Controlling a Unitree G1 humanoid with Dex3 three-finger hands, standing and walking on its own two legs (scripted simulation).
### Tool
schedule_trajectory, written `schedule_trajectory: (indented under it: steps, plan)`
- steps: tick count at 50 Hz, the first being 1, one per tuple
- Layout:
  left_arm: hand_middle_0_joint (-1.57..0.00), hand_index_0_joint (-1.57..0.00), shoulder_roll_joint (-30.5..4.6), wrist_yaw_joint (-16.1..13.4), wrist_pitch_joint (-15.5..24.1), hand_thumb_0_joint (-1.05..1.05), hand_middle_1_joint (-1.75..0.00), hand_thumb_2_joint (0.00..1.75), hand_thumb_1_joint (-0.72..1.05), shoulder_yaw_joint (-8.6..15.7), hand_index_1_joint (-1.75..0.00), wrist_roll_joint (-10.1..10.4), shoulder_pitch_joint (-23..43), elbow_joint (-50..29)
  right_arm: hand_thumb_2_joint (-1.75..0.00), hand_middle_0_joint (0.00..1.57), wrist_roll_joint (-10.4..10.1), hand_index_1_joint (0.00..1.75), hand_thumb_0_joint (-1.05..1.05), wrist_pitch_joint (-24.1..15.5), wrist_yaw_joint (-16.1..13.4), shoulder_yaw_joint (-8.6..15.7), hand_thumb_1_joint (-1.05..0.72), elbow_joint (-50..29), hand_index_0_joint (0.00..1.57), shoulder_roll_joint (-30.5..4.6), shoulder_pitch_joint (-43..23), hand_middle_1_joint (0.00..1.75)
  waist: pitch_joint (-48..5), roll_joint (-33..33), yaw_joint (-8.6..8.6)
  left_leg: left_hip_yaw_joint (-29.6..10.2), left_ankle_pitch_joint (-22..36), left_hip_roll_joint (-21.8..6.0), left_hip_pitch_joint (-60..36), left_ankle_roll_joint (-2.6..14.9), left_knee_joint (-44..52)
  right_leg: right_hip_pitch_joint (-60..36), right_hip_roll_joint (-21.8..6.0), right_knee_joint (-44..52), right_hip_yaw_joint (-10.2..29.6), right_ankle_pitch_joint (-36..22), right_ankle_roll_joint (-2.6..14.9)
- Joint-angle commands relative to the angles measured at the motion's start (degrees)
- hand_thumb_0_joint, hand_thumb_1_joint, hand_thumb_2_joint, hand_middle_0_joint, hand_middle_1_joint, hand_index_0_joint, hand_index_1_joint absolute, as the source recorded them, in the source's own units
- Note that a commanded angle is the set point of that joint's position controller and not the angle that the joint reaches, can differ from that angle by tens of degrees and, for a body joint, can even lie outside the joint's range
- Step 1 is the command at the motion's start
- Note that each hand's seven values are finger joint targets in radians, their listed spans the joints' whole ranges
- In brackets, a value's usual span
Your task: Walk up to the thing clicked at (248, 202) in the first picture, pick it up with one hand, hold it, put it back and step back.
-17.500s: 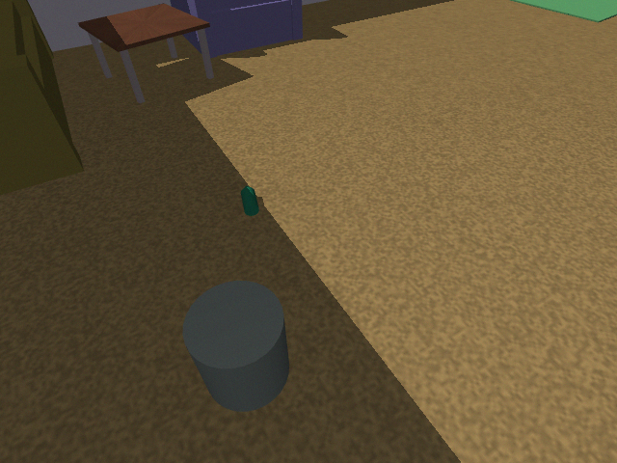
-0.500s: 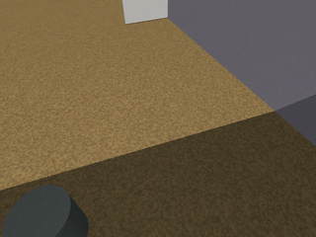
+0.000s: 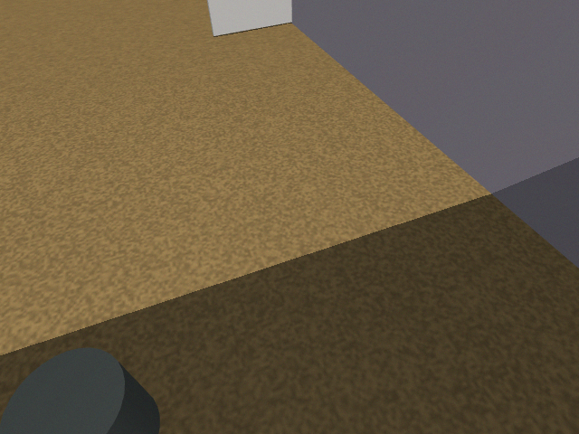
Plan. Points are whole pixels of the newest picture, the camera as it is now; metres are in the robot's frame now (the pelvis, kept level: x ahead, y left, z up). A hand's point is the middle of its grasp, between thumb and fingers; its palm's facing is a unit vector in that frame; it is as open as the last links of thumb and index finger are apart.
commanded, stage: stand
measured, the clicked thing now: out of the picture +0.39 +1.45 -0.74
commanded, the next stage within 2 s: none
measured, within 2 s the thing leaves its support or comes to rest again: neither
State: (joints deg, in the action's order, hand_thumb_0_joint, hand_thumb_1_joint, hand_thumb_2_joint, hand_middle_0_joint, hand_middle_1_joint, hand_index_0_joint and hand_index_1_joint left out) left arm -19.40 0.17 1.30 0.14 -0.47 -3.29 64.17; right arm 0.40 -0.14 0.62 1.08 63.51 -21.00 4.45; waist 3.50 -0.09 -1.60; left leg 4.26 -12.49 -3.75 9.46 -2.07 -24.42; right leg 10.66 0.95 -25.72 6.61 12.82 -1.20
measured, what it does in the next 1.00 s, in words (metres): stands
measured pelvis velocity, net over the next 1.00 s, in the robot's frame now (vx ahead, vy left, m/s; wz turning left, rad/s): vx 0.00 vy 0.01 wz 0.04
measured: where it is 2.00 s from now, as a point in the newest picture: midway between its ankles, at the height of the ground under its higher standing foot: outside the picture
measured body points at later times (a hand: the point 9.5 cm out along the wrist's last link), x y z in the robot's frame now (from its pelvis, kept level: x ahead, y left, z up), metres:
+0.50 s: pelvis +0.00 +0.01 +0.01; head +0.01 +0.01 +0.46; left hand +0.07 +0.31 -0.13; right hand +0.09 -0.29 -0.12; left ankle +0.01 +0.14 -0.74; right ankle +0.02 -0.13 -0.74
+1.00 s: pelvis +0.00 +0.01 +0.01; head +0.01 +0.02 +0.46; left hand +0.06 +0.32 -0.13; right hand +0.08 -0.29 -0.13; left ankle +0.01 +0.14 -0.74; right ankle +0.02 -0.13 -0.74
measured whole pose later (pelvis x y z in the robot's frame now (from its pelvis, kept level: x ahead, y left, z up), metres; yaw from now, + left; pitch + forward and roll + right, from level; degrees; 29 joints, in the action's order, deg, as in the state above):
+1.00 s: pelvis +0.00 +0.01 +0.01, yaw +2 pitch -2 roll +0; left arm -20.1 0.3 0.8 -0.2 -0.8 -6.8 64.8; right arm 0.7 0.0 0.7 1.3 65.8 -19.8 5.4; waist 2.9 0.4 -0.6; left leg 2.6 -9.6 -1.7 7.7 -0.9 -19.5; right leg 7.3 -1.2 -19.6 4.8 10.1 -2.4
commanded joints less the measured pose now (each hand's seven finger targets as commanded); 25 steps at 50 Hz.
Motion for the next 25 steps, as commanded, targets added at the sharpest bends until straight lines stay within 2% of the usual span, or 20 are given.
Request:
schedule_trajectory:
  steps: [1,3,8,13,17,19,21,23,24,25]
  plan:
    - [-0.20,-0.20,-12.75,-0.73,0.84,0.00,-0.30,0.90,0.90,2.25,-0.30,0.26,2.05,-2.46,-0.90,0.20,0.08,0.30,0.00,-1.59,-0.74,2.07,-0.90,-2.69,0.20,-11.96,-3.21,0.30,-5.99,0.61,0.81,-5.69,6.08,-4.94,-4.68,2.97,6.25,-0.29,-5.79,5.75,3.41,-12.59,2.37]
    - [-0.20,-0.20,-12.99,-0.70,0.91,0.00,-0.30,0.90,0.90,2.24,-0.30,0.28,2.35,-2.37,-0.90,0.20,0.07,0.30,0.00,-1.67,-0.65,1.99,-0.90,-2.35,0.20,-11.53,-2.78,0.30,-5.75,0.80,0.62,-5.62,5.52,-4.74,-5.01,2.68,7.13,-0.41,-6.06,6.62,3.49,-11.28,2.42]
    - [-0.20,-0.20,-12.78,-0.74,0.94,0.00,-0.30,0.90,0.90,2.29,-0.30,0.19,2.39,-2.05,-0.90,0.20,0.06,0.30,0.00,-1.87,-0.70,2.19,-0.90,-1.81,0.20,-11.56,-3.05,0.30,-7.99,-0.28,0.77,-5.58,9.72,-5.04,-6.17,2.71,7.05,-2.97,-6.54,6.37,2.55,-15.51,2.22]
    - [-0.20,-0.20,-12.67,-0.71,0.69,0.00,-0.30,0.90,0.90,2.16,-0.30,0.07,2.33,-1.85,-0.90,0.20,0.21,0.30,0.00,-1.64,-0.62,2.15,-0.90,-1.45,0.20,-11.12,-3.53,0.30,-4.32,0.16,0.87,-6.13,3.63,-4.62,-4.41,2.46,8.94,-0.27,-6.07,8.40,2.22,-8.67,1.95]
    - [-0.20,-0.20,-12.63,-0.75,0.87,0.00,-0.30,0.90,0.90,2.13,-0.30,-0.03,1.85,-2.02,-0.90,0.20,0.14,0.30,0.00,-1.57,-0.61,2.33,-0.90,-1.47,0.20,-11.24,-3.15,0.30,-6.32,0.28,0.61,-5.87,7.40,-4.82,-6.36,2.71,7.75,-1.38,-6.70,8.20,2.12,-12.70,1.99]
    - [-0.20,-0.20,-12.91,-0.79,1.01,0.00,-0.30,0.90,0.90,2.09,-0.30,-0.02,1.46,-1.90,-0.90,0.20,0.12,0.30,0.00,-1.45,-0.53,2.29,-0.90,-1.33,0.20,-11.03,-2.79,0.30,-6.12,1.04,0.43,-5.83,7.19,-4.61,-6.18,2.67,7.63,-1.23,-6.79,8.63,1.99,-12.71,1.91]
    - [-0.20,-0.20,-12.86,-0.89,0.97,0.00,-0.30,0.90,0.90,2.03,-0.30,-0.01,1.29,-2.03,-0.90,0.20,0.14,0.30,0.00,-1.29,-0.48,2.29,-0.90,-1.21,0.20,-11.03,-2.55,0.30,-4.81,0.84,0.35,-5.84,4.65,-4.24,-5.64,2.57,7.98,-0.16,-6.64,9.48,2.12,-10.14,1.77]
    - [-0.20,-0.20,-12.97,-0.92,0.92,0.00,-0.30,0.90,0.90,2.01,-0.30,0.01,1.33,-2.22,-0.90,0.20,0.17,0.30,0.00,-1.14,-0.44,2.35,-0.90,-1.32,0.20,-11.09,-2.68,0.30,-5.51,0.18,0.35,-5.87,5.05,-4.44,-5.85,2.80,7.71,-0.69,-6.95,9.46,2.23,-10.25,1.95]
    - [-0.20,-0.20,-13.01,-0.90,0.81,0.00,-0.30,0.90,0.90,2.01,-0.30,0.09,0.99,-2.13,-0.90,0.20,0.19,0.30,0.00,-1.08,-0.41,2.24,-0.90,-1.27,0.20,-10.90,-2.58,0.30,-4.36,0.28,0.40,-5.96,2.87,-4.17,-4.76,2.62,8.51,-0.07,-6.71,9.91,2.21,-8.02,1.82]
    - [-0.20,-0.20,-12.83,-0.83,0.92,0.00,-0.30,0.90,0.90,1.97,-0.30,0.04,0.45,-2.22,-0.90,0.20,0.18,0.30,0.00,-1.18,-0.39,2.38,-0.90,-1.40,0.20,-11.35,-2.93,0.30,-5.47,-0.83,0.59,-5.96,4.25,-4.45,-6.06,2.87,8.11,-0.51,-6.88,9.56,2.27,-9.76,1.90]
